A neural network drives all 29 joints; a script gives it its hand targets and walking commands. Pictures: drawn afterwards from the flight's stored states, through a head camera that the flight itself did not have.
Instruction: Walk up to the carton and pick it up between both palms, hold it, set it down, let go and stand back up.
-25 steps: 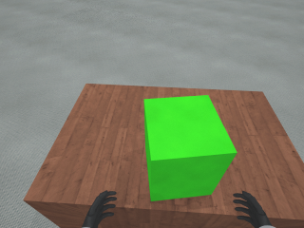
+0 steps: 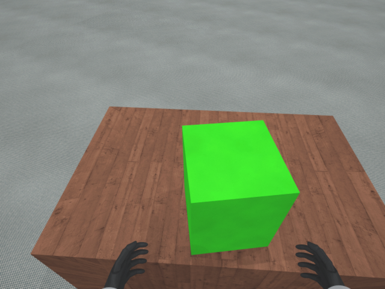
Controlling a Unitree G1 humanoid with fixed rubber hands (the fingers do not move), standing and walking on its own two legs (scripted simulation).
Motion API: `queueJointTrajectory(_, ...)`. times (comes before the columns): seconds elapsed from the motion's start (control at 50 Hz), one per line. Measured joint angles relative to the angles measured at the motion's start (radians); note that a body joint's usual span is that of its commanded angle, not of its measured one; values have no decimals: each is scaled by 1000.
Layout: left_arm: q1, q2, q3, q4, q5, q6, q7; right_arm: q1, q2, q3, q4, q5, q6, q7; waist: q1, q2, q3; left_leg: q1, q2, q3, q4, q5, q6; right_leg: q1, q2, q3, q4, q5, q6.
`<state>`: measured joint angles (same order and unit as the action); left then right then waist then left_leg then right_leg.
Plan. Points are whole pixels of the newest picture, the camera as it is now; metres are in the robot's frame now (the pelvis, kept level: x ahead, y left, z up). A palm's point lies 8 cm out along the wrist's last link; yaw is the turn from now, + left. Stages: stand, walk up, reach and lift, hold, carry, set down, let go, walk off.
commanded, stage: stand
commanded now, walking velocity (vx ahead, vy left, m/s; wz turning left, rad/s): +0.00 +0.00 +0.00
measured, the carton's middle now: (226, 188) +0.38 -0.01 -0.01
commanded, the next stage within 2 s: none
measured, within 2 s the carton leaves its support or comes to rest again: neither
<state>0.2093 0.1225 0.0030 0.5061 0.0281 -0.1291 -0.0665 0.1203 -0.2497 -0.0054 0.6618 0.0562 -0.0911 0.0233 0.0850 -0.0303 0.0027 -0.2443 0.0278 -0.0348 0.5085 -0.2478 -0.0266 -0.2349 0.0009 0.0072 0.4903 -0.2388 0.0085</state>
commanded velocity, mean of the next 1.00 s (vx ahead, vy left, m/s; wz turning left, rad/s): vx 0.00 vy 0.00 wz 0.00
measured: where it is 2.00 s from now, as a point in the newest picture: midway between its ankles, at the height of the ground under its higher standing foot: outside the picture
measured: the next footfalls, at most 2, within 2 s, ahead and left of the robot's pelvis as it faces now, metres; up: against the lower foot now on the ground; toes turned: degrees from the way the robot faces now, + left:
none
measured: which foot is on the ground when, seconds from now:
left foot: down 0.00-1.00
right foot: down 0.00-1.00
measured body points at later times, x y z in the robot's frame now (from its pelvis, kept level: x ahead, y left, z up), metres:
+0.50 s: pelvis +0.00 +0.00 +0.00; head -0.01 +0.01 +0.45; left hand +0.18 +0.21 -0.07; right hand +0.21 -0.23 -0.06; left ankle +0.02 +0.14 -0.74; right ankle +0.02 -0.13 -0.74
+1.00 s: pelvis +0.00 +0.00 +0.00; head -0.01 +0.01 +0.45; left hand +0.18 +0.21 -0.07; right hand +0.21 -0.23 -0.06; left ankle +0.02 +0.14 -0.74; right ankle +0.02 -0.13 -0.74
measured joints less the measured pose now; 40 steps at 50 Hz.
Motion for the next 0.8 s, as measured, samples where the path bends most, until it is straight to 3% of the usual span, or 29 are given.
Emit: queueJointTrajectory(0.8, -19, 0, 0, 29, -1, -3, -3, 0, 0, -7, 0, 0, -9, 0, 0, 11, 0, 0, 1, 0, 0, 3, -2, 0, 1, -1, 0, 3, -1)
